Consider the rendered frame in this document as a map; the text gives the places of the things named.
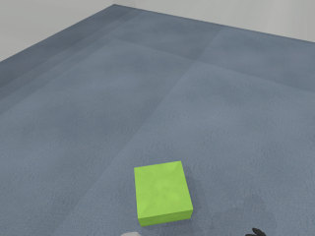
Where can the carton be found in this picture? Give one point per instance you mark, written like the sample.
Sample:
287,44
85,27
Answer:
162,193

